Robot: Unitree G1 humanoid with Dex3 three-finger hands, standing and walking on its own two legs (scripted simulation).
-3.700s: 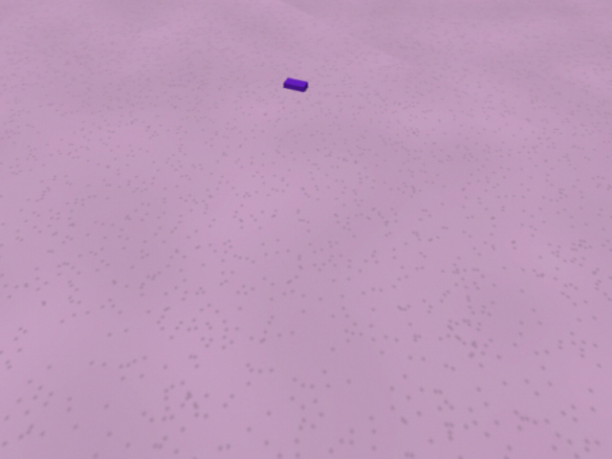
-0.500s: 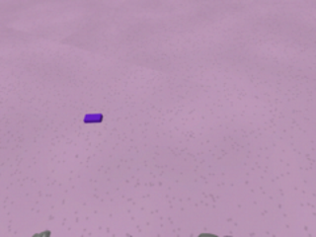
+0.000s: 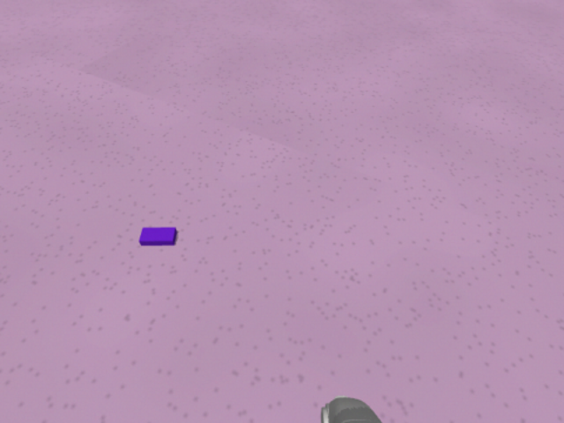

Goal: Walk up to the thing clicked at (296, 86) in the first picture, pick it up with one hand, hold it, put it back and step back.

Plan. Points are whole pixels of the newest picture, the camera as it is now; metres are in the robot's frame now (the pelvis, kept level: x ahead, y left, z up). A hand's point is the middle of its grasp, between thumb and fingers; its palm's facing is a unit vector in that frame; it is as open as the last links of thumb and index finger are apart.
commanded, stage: walk up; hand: left
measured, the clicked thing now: (158, 236) +0.95 +0.47 -0.75
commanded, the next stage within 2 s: none
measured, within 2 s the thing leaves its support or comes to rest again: neither
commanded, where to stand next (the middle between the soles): +0.46 +0.26 m, yaw -3 degrees
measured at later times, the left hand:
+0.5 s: hand (14, 395) +0.21 +0.40 -0.12, palm faces -0.01 -0.86 -0.51, open 7.4 cm
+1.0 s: hand (9, 290) +0.39 +0.50 -0.13, palm faces -0.04 -0.87 -0.50, open 7.4 cm
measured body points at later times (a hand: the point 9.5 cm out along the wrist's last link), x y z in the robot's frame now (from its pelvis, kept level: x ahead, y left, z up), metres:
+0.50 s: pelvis +0.16 +0.10 -0.01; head +0.17 +0.07 +0.44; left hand +0.21 +0.45 -0.09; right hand +0.25 -0.24 -0.12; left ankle +0.26 +0.27 -0.70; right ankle +0.17 -0.07 -0.73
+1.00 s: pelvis +0.31 +0.21 -0.02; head +0.33 +0.18 +0.43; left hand +0.39 +0.54 -0.10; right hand +0.34 -0.11 -0.15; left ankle +0.29 +0.31 -0.68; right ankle +0.38 +0.09 -0.73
